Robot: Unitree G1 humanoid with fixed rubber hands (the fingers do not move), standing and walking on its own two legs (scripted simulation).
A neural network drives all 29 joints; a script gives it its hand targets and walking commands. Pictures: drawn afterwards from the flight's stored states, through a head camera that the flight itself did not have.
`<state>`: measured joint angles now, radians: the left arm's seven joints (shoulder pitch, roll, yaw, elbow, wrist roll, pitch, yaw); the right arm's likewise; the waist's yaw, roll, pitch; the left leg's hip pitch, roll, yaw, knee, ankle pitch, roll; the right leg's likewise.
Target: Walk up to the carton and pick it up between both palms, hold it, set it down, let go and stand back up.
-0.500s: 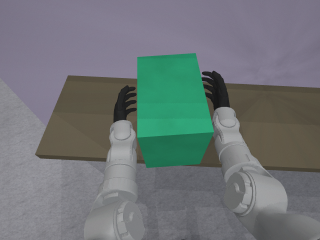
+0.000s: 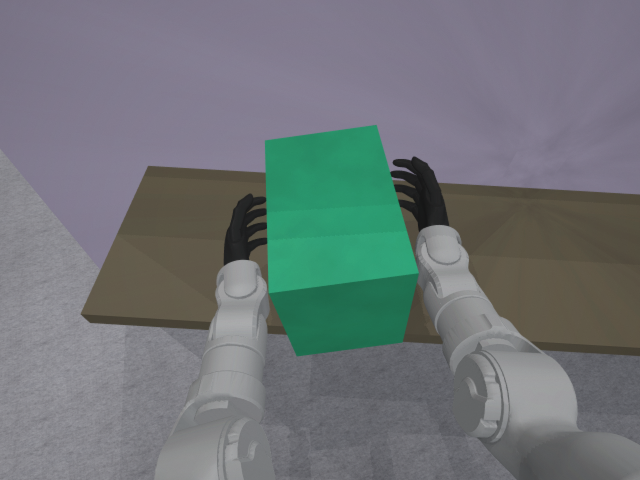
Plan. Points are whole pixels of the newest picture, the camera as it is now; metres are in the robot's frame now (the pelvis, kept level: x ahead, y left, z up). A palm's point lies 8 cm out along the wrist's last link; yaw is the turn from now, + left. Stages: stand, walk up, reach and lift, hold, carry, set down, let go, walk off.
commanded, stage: reach and lift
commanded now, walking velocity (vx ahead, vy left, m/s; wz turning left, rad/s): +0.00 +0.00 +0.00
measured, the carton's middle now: (335, 244) +0.42 +0.01 +0.00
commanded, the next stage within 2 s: none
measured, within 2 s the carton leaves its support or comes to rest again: neither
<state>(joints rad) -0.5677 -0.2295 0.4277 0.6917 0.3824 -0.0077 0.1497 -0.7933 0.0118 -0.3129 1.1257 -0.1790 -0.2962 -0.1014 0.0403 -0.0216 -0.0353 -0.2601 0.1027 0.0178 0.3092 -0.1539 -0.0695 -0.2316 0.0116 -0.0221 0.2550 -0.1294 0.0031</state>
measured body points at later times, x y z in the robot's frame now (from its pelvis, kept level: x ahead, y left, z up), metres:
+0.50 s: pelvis -0.03 +0.00 +0.00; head -0.04 +0.03 +0.45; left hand +0.36 +0.14 +0.09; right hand +0.39 -0.11 +0.13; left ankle -0.01 +0.16 -0.75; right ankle -0.01 -0.12 -0.75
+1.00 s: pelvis -0.03 +0.02 +0.00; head -0.06 +0.05 +0.45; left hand +0.36 +0.15 +0.13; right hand +0.37 -0.10 +0.16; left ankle -0.01 +0.16 -0.75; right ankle -0.01 -0.12 -0.75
